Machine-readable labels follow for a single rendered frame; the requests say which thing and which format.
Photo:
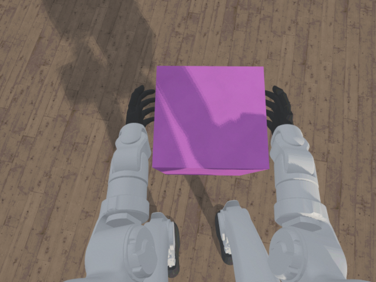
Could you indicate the left robot hand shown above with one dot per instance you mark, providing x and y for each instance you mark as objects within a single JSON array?
[{"x": 135, "y": 114}]

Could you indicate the right robot thigh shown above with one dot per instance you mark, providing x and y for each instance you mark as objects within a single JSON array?
[{"x": 247, "y": 249}]

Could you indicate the robot right forearm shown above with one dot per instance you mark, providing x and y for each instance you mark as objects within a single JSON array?
[{"x": 298, "y": 199}]

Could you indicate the right robot hand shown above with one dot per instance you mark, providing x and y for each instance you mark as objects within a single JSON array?
[{"x": 282, "y": 113}]

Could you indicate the right robot upper arm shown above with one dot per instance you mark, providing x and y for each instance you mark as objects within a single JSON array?
[{"x": 298, "y": 255}]

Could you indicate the left robot upper arm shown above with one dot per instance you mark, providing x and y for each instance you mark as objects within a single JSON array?
[{"x": 121, "y": 254}]

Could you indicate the carton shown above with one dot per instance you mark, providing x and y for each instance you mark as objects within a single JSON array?
[{"x": 210, "y": 120}]

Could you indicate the robot left foot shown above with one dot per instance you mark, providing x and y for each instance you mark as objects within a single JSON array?
[{"x": 174, "y": 270}]

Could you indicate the robot left forearm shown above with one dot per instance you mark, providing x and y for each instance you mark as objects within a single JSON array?
[{"x": 126, "y": 201}]

